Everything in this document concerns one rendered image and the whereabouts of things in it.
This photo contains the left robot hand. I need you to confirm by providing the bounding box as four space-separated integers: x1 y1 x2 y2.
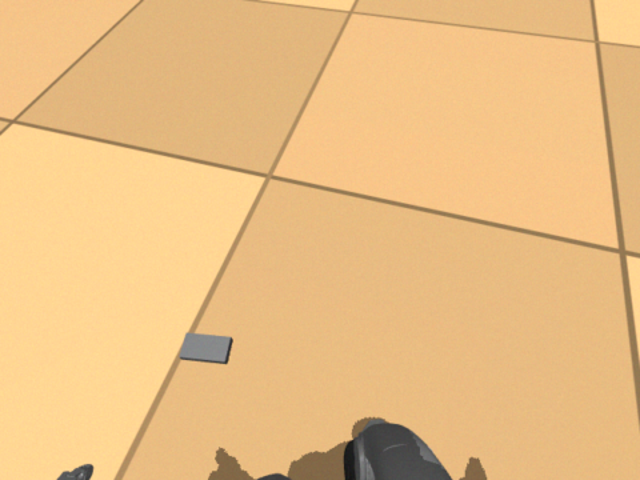
57 464 93 480

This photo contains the small box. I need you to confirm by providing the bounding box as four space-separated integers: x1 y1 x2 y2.
179 333 233 364

